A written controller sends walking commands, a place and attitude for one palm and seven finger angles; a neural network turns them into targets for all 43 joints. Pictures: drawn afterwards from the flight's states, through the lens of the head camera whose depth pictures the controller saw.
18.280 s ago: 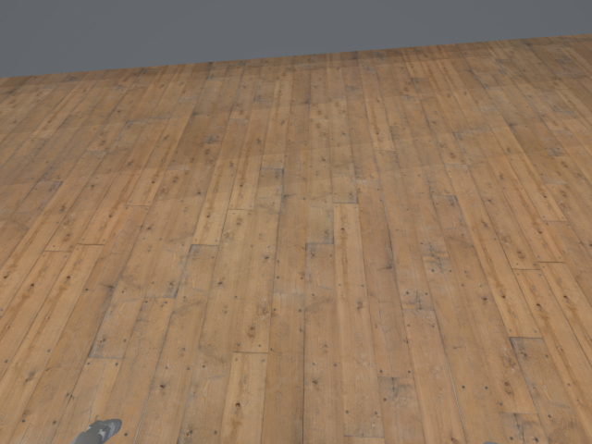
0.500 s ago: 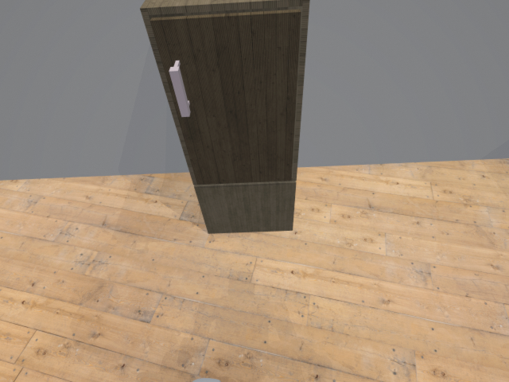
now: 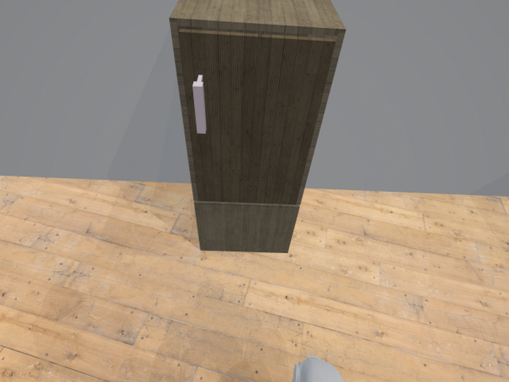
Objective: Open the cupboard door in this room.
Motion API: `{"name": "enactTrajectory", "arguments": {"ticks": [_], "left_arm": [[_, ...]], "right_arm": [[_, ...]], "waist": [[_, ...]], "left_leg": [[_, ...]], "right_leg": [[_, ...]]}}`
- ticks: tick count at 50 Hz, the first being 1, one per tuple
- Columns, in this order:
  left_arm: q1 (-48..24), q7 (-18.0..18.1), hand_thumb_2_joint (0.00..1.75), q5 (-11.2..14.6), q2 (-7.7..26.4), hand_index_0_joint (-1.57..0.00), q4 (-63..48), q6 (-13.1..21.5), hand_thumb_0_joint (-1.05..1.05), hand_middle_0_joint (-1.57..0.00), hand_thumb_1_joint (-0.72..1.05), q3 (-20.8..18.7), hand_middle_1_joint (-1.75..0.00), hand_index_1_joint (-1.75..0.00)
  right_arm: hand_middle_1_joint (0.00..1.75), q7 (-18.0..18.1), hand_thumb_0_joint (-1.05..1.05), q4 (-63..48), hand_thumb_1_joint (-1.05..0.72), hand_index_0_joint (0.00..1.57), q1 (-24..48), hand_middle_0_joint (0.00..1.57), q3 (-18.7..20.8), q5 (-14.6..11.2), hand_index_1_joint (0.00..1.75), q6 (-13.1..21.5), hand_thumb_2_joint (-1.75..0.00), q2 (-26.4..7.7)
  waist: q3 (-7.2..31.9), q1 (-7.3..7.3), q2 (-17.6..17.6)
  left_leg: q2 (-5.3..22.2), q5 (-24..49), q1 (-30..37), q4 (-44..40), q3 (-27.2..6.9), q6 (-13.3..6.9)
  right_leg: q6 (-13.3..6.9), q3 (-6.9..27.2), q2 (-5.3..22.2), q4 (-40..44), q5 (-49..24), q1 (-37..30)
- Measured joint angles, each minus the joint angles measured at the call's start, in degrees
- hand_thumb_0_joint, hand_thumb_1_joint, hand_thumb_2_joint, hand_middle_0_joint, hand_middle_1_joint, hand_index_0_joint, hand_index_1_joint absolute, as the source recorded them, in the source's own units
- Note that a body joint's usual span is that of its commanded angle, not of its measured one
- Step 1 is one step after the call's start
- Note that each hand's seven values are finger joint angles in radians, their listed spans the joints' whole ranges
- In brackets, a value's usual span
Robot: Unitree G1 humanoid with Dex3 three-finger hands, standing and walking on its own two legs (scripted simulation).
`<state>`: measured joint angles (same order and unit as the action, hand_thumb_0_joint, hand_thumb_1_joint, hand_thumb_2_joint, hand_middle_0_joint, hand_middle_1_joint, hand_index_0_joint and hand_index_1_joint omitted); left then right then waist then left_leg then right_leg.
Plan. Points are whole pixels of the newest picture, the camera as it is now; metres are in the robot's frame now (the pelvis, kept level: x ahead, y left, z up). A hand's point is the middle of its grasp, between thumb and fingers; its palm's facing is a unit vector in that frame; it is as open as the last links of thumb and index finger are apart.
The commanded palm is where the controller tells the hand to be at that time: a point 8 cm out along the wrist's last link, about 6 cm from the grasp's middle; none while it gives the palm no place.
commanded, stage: take the last steps up to it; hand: left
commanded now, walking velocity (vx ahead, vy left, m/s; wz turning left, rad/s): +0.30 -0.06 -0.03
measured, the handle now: (200, 104) +0.75 +0.18 +0.03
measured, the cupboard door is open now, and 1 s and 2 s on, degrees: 0 0 0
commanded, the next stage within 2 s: come to a stop and stand still in 0.48 s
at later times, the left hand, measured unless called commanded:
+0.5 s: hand (199, 348) +0.22 +0.11 -0.17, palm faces +0.05 -0.97 -0.23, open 7.2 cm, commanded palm none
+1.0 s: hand (195, 339) +0.24 +0.12 -0.18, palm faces +0.03 -0.97 -0.26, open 7.4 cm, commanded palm none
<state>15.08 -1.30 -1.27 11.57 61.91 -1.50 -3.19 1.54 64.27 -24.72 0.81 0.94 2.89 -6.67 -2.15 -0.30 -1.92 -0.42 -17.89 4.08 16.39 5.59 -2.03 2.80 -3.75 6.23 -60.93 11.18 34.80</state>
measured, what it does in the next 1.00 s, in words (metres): walks ahead: right foot, then left foot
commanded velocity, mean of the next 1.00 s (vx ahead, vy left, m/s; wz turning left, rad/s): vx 0.04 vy -0.03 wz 0.02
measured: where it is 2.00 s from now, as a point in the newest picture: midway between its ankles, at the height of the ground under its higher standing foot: outside the picture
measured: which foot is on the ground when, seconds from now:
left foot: down 0.00-0.22, up 0.24-0.66, down 0.68-1.00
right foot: up 0.00-0.20, down 0.22-0.78, up 0.80-1.00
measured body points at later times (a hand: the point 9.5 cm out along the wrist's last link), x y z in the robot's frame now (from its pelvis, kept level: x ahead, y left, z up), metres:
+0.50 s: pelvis +0.17 -0.08 +0.00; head +0.19 -0.09 +0.45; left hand +0.22 +0.16 -0.15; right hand +0.21 -0.31 -0.16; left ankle +0.21 +0.07 -0.68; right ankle +0.20 -0.15 -0.74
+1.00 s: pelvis +0.21 -0.07 -0.01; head +0.26 -0.08 +0.44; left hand +0.24 +0.17 -0.16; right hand +0.31 -0.30 -0.17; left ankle +0.28 +0.06 -0.74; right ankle +0.19 -0.19 -0.71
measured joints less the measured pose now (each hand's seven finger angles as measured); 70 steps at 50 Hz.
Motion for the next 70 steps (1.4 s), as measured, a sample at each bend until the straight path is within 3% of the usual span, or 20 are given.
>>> {"name": "enactTrajectory", "arguments": {"ticks": [4, 9, 11, 14, 17, 21, 25, 32, 34, 39, 43, 48, 51, 53, 54, 57, 62, 66, 70], "left_arm": [[-4.1, -0.3, 0.9, 0.3, -0.4, -0.19, -1.3, 0.0, 0.0, -0.19, 0.91, 0.2, -0.3, -0.3], [-8.8, -0.4, 0.9, 0.5, -1.2, -0.19, -3.7, 1.7, 0.0, -0.19, 0.91, 0.5, -0.3, -0.3], [-9.5, -0.3, 0.9, 0.2, -1.0, -0.19, -4.6, 3.7, 0.0, -0.2, 0.91, 0.5, -0.3, -0.3], [-9.9, 0.5, 0.9, 0.7, -1.8, -0.19, -4.7, 5.3, 0.0, -0.2, 0.91, 0.5, -0.3, -0.3], [-8.2, 1.1, 0.9, 0.8, -2.8, -0.19, -3.7, 4.7, 0.0, -0.2, 0.91, 0.9, -0.3, -0.3], [-5.2, 2.3, 0.9, 0.8, -2.5, -0.2, -2.1, 4.5, -0.02, -0.2, 0.95, 0.2, -0.3, -0.3], [-2.0, 2.0, 0.9, 0.4, -2.0, -0.2, -0.3, 4.6, -0.02, -0.2, 0.94, 0.6, -0.3, -0.3], [2.4, 1.7, 0.9, 0.2, -3.1, -0.19, 2.1, 4.7, -0.01, -0.2, 0.92, 1.2, -0.3, -0.3], [3.5, 2.1, 0.9, 0.4, -3.7, -0.19, 2.9, 4.2, 0.0, -0.2, 0.92, 1.7, -0.3, -0.3], [4.0, 3.3, 0.9, 0.8, -4.2, -0.19, 3.6, 1.8, 0.0, -0.2, 0.91, 2.7, -0.3, -0.3], [1.6, 3.1, 0.9, 0.9, -4.2, -0.19, 2.3, 0.0, 0.0, -0.2, 0.91, 2.5, -0.3, -0.3], [-2.0, 3.1, 0.9, 0.5, -2.4, -0.2, -0.9, -0.9, 0.0, -0.2, 0.91, 0.8, -0.3, -0.3], [-3.1, 3.1, 0.9, 0.4, -0.8, -0.19, -2.6, -0.7, 0.0, -0.2, 0.91, 0.0, -0.3, -0.3], [-3.0, 3.0, 0.9, 0.2, 0.4, -0.19, -3.4, 0.0, 0.0, -0.2, 0.91, -0.2, -0.3, -0.3], [-2.9, 3.0, 0.9, -0.1, 0.7, -0.19, -3.5, 0.3, 0.0, -0.2, 0.91, -0.3, -0.3, -0.3], [-2.7, 2.8, 0.9, -0.4, 0.2, -0.19, -3.3, 0.1, 0.0, -0.2, 0.91, 0.4, -0.3, -0.3], [-2.5, 2.4, 0.9, -0.2, -1.4, -0.19, -3.0, -0.1, 0.0, -0.2, 0.91, 1.3, -0.3, -0.3], [-3.5, 2.4, 0.9, 0.0, -2.6, -0.2, -3.0, 0.6, 0.0, -0.2, 0.91, 1.7, -0.3, -0.3], [-4.2, 2.5, 0.9, 0.6, -2.7, -0.2, -2.3, 1.2, 0.0, -0.2, 0.93, 1.7, -0.3, -0.3]], "right_arm": [[0.3, 0.2, 0.0, 1.5, -0.91, 0.21, -2.9, 0.2, 0.1, 0.5, 0.29, 0.3, -0.9, 0.6], [0.3, 0.1, 0.0, 3.3, -0.91, 0.21, -5.1, 0.2, 0.5, 0.7, 0.29, -0.1, -0.9, 0.2], [0.3, -0.2, 0.0, 4.2, -0.91, 0.21, -5.8, 0.2, 0.7, 0.3, 0.3, -0.6, -0.9, 0.3], [0.3, -0.7, 0.0, 3.7, -0.91, 0.21, -2.7, 0.2, 1.1, -0.6, 0.29, -2.0, -0.9, -0.5], [0.3, -1.0, 0.01, 1.5, -0.91, 0.2, 1.4, 0.2, 1.9, -0.2, 0.29, -2.5, -0.9, -1.9], [0.3, -1.1, 0.0, -2.4, -0.91, 0.2, 6.8, 0.2, 2.4, 0.6, 0.29, -2.6, -0.9, -3.4], [0.3, -1.5, 0.0, -4.6, -0.91, 0.2, 10.8, 0.19, 2.4, 0.8, 0.29, -2.5, -0.9, -3.9], [0.3, -1.9, 0.0, -4.8, -0.91, 0.2, 15.3, 0.19, 1.4, 0.4, 0.29, -1.9, -0.9, -3.0], [0.3, -1.5, 0.0, -4.4, -0.91, 0.2, 16.2, 0.19, 0.7, 0.3, 0.29, -1.3, -0.9, -2.7], [0.3, -0.3, 0.0, -3.6, -0.91, 0.2, 18.4, 0.2, -0.6, -0.3, 0.29, -1.5, -0.9, 0.1], [0.3, 0.8, -0.01, -4.6, -0.92, 0.21, 20.3, 0.2, 0.0, -0.6, 0.29, -2.2, -0.9, 0.8], [0.3, 0.9, -0.02, -5.8, -0.93, 0.21, 21.5, 0.2, 1.7, 0.1, 0.3, -3.5, -0.9, -1.2], [0.3, 0.4, -0.02, -5.6, -0.92, 0.21, 20.6, 0.2, 2.4, 0.4, 0.3, -4.3, -0.9, -2.8], [0.3, 0.0, -0.01, -5.1, -0.92, 0.21, 19.2, 0.2, 2.8, 0.3, 0.3, -4.8, -0.9, -3.6], [0.3, -0.2, -0.01, -4.9, -0.92, 0.21, 18.6, 0.2, 3.0, 0.2, 0.3, -5.2, -0.9, -4.1], [0.3, -0.8, 0.0, -4.2, -0.92, 0.2, 16.5, 0.2, 3.6, -0.1, 0.29, -6.8, -0.9, -5.6], [0.3, -1.2, 0.0, -2.9, -0.91, 0.2, 13.6, 0.2, 3.4, 0.1, 0.29, -6.8, -0.9, -6.4], [0.3, -0.9, 0.0, -1.9, -0.91, 0.2, 11.2, 0.2, 2.7, -0.1, 0.29, -5.9, -0.9, -5.5], [0.3, -0.4, 0.0, -0.4, -0.91, 0.2, 9.2, 0.2, 1.5, -0.2, 0.29, -4.7, -0.9, -4.2]], "waist": [[-1.2, -1.99, 0.7], [-2.7, -3.82, 2.6], [-2.7, -3.24, 2.5], [-4.0, -2.93, 3.3], [-3.5, -2.39, 3.7], [-1.9, -1.96, 4.4], [-0.1, -1.01, 4.4], [0.3, 2.03, 3.4], [0.0, 2.78, 3.5], [-1.7, 3.91, -0.3], [-4.0, 3.16, -0.4], [-5.8, 1.72, 2.0], [-5.2, 1.3, 2.9], [-3.9, 1.06, 2.9], [-3.5, 1.01, 3.2], [-2.1, 0.2, 4.5], [-0.2, -0.09, 4.0], [0.1, -0.41, 3.5], [0.0, -0.34, 3.6]], "left_leg": [[0.5, -2.3, 2.1, -0.2, 0.2, 1.0], [2.8, -7.9, 3.5, 4.0, 0.6, 3.3], [4.0, -11.4, 0.5, 14.2, 0.6, 3.5], [3.9, -11.9, -12.2, 43.8, -4.2, 1.3], [4.5, -6.1, -23.2, 55.5, -4.3, 0.5], [6.3, -0.8, -31.8, 50.5, -4.0, 1.6], [7.1, 2.0, -33.6, 40.4, -3.2, 2.7], [5.8, 2.8, -27.0, 22.3, -1.9, 3.3], [5.2, 9.6, -22.8, 15.3, -1.8, 3.3], [2.7, 5.2, -18.8, 13.2, 1.0, 1.1], [2.0, 6.5, -18.4, 11.3, 2.3, 0.4], [3.5, 8.5, -20.6, 11.1, 2.2, 1.2], [4.7, 9.0, -21.8, 12.1, 1.8, 2.4], [5.2, 8.5, -23.2, 14.4, 1.5, 3.5], [5.4, 7.2, -24.0, 16.3, 1.0, 3.7], [4.2, -4.8, -25.9, 23.9, -2.8, 3.1], [2.5, -5.7, -25.7, 34.2, -4.5, 2.3], [2.6, -6.4, -20.9, 29.0, -4.4, 2.6], [3.2, -1.8, -13.3, 13.3, -5.1, 2.5]], "right_leg": [[-0.8, -1.2, 0.0, 7.8, 0.0, -0.4], [-3.8, -3.2, -2.4, 21.7, 1.6, -6.2], [-5.4, -3.9, -3.3, 26.1, -2.8, -10.0], [-7.2, -5.2, -4.2, 22.4, 0.8, -11.1], [-7.1, -5.8, -4.9, 26.4, 1.5, -15.1], [-7.4, -6.7, -6.0, 33.1, 0.2, -19.8], [-7.5, -7.1, -6.9, 37.1, 0.3, -23.2], [-6.4, -7.5, -7.2, 38.0, 3.4, -27.2], [-5.5, -7.4, -7.2, 35.9, 5.4, -27.5], [-3.1, -4.8, -4.2, 31.1, 8.1, -27.4], [-1.8, -1.1, -3.2, 21.4, 15.4, -22.5], [-1.2, 1.8, -3.6, 10.6, 19.3, -15.5], [-1.1, 1.6, -3.0, 14.5, 16.2, -15.8], [-1.1, 1.1, -2.4, 22.7, 9.9, -18.8], [-2.0, 0.6, -2.6, 24.3, 6.2, -19.2], [-4.2, -0.9, -3.4, 23.8, 7.6, -19.8], [-5.5, -1.2, -4.7, 29.4, 4.3, -20.7], [-6.3, -2.5, -5.9, 32.3, 2.0, -20.2], [-6.5, -4.4, -7.3, 32.6, 1.1, -18.7]]}}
